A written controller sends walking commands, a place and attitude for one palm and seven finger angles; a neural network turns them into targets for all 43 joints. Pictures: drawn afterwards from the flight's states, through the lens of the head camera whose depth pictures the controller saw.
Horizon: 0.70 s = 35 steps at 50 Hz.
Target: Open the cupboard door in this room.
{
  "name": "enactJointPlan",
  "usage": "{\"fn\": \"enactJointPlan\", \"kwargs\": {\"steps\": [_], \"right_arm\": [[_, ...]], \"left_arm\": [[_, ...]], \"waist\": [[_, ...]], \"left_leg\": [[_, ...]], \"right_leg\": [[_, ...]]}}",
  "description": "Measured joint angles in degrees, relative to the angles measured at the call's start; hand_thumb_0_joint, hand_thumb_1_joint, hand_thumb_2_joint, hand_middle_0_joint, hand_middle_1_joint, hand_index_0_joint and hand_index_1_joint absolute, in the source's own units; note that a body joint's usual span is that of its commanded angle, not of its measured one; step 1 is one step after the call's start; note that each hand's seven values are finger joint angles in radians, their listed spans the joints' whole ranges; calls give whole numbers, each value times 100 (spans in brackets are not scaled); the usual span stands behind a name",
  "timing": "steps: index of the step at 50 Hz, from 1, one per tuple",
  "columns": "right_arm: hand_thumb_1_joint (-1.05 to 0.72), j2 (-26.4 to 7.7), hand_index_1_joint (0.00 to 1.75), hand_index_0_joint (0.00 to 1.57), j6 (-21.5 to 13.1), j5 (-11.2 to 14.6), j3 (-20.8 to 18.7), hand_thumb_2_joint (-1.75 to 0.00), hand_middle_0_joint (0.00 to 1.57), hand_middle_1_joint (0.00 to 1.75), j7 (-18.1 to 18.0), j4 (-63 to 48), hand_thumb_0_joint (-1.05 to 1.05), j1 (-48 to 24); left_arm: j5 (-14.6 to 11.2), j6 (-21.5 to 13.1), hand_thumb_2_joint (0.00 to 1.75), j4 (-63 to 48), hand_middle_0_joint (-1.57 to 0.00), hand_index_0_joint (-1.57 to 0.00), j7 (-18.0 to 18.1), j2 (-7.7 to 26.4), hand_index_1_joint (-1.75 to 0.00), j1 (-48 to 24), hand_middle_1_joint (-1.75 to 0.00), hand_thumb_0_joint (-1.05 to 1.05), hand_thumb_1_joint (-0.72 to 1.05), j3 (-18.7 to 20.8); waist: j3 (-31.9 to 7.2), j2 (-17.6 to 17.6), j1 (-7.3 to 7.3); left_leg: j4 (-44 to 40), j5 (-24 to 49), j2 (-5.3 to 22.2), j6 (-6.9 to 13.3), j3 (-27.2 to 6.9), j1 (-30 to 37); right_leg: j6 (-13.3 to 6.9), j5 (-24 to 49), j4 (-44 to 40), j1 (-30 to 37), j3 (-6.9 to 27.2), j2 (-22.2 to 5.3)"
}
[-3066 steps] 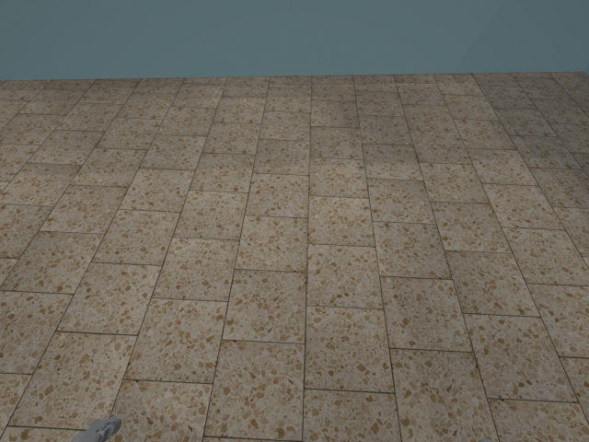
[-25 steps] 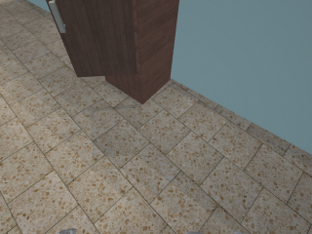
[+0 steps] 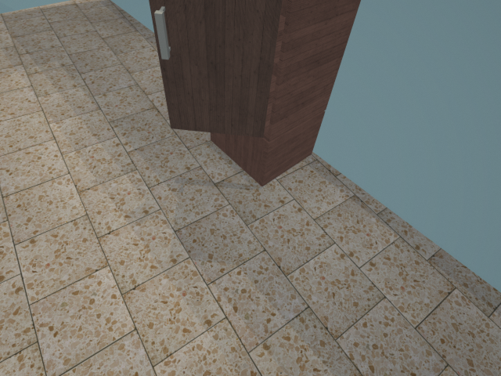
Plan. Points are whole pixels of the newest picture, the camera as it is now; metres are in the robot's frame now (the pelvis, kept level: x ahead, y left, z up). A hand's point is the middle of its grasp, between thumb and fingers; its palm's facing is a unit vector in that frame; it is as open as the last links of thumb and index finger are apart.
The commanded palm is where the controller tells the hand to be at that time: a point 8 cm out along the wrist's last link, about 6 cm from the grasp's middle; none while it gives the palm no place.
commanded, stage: take the last steps up to it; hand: left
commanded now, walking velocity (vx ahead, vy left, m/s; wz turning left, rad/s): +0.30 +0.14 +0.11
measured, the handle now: (164, 33) +1.05 +0.37 +0.01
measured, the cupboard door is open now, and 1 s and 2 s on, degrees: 45 45 45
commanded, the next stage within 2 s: come to a stop and stand still in 1.22 s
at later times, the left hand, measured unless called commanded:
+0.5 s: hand (176, 311) +0.25 +0.16 -0.15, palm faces +0.07 -0.98 -0.20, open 7.4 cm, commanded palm none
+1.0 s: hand (131, 324) +0.22 +0.25 -0.18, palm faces +0.19 -0.97 -0.15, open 7.4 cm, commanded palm none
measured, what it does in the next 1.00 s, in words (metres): walks ahead: right foot, then left foot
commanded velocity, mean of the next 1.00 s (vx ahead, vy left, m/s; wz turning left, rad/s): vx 0.29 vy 0.12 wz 0.02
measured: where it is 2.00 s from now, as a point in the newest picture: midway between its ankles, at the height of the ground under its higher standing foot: (215, 311)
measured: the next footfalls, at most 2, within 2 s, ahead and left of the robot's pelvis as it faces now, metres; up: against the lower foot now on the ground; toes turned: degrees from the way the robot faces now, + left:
right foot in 0.40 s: +0.23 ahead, -0.11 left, +0.00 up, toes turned -5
left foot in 0.92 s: +0.41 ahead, +0.19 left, +0.00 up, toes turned +11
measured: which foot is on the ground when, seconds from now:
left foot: down 0.00-0.40, up 0.42-0.90, down 0.92-1.00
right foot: up 0.00-0.38, down 0.40-0.92, up 0.94-1.00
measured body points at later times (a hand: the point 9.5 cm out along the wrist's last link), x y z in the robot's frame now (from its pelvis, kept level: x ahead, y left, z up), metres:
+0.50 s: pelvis +0.15 -0.02 +0.00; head +0.17 -0.04 +0.45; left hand +0.24 +0.21 -0.13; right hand +0.09 -0.24 -0.16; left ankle +0.05 +0.09 -0.66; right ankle +0.19 -0.10 -0.73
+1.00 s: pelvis +0.32 +0.09 +0.00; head +0.36 +0.11 +0.45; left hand +0.21 +0.30 -0.16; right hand +0.48 -0.12 -0.13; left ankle +0.37 +0.18 -0.73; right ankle +0.22 -0.07 -0.66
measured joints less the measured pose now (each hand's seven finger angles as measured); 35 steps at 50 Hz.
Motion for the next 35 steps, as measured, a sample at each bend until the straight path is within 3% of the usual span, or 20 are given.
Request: {"fn": "enactJointPlan", "kwargs": {"steps": [3, 6, 13, 19, 22, 24, 26, 30, 35], "right_arm": [[-91, 64, 30, 20, -93, -3, 54, -90, 20, 30, -88, 28, 1, 256], [-91, 137, 30, 20, -164, 14, 117, -90, 20, 30, -119, 193, 1, 535], [-90, 288, 30, 20, -195, 24, 174, -90, 20, 30, -99, 604, 1, 1063], [-90, 310, 30, 20, -194, 10, 171, -90, 20, 30, -99, 875, 1, 1406], [-90, 278, 30, 20, -95, 71, 126, -90, 20, 30, -68, 1009, 1, 1388], [-90, 223, 30, 20, -19, 68, 69, -90, 20, 30, -47, 1035, 1, 1266], [-91, 167, 30, 20, 39, 48, 3, -90, 20, 30, -32, 985, 1, 1071], [-91, 110, 30, 20, 63, 11, -78, -90, 20, 30, 15, 753, 1, 681], [-91, 17, 30, 19, 65, 3, -141, -90, 19, 30, 89, 482, 1, 228]], "left_arm": [[34, 38, 89, 70, -20, -20, -34, 35, -30, -136, -30, 1, 91, 15], [34, -28, 90, -15, -20, -20, -67, 19, -30, -315, -29, 1, 91, -7], [22, -96, 90, -184, -20, -20, -76, -146, -30, -697, -29, 1, 91, -119], [24, -195, 90, -322, -20, -20, -106, -306, -30, -954, -29, 1, 91, -173], [17, -427, 90, -392, -20, -20, -76, -414, -30, -1024, -29, 1, 91, -168], [-18, -487, 89, -413, -20, -20, -22, -496, -30, -927, -29, 1, 91, -182], [-35, -504, 89, -360, -20, -20, 33, -553, -30, -755, -30, 0, 91, -174], [-70, -604, 89, -181, -21, -21, 142, -423, -30, -404, -30, -2, 95, -10], [-31, -610, 89, 215, -20, -20, 74, -369, -30, 111, -30, -1, 94, -73]], "waist": [[-62, 79, -55], [-85, 167, -68], [-107, 308, -175], [-54, 396, -344], [88, 534, -363], [111, 586, -349], [87, 572, -321], [-19, 462, -218], [-142, 415, -54]], "left_leg": [[-395, 2, -64, 27, -71, 290], [-928, 194, -130, 53, -164, 656], [-1548, 168, -228, 37, -222, 1349], [-1116, -468, -213, -120, -185, 1596], [1001, -1118, -64, -170, -346, 839], [2343, -942, 41, -221, -412, 130], [2889, -507, 221, -300, -391, -481], [2594, 216, 576, -493, -382, -1273], [1731, 743, 733, -652, -331, -1604]], "right_leg": [[-54, 390, 1079, -661, 144, 75], [-31, 877, 1155, -1059, 189, 65], [-3, 1376, -300, -1155, 105, 41], [-130, 1546, -1641, -496, -86, 283], [-425, 1576, -1580, -263, -270, 379], [-480, 1450, -1744, -10, -406, 406], [-442, 1526, -2118, 257, -465, 432], [-433, 1726, -2891, 725, -511, 473], [-301, 1754, -3460, 1213, -487, 419]]}}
